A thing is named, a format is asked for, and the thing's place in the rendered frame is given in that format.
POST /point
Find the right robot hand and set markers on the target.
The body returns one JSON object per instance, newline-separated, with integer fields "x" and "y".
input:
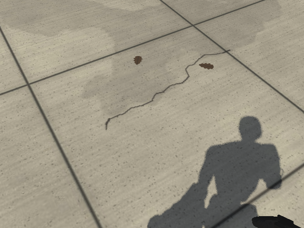
{"x": 273, "y": 222}

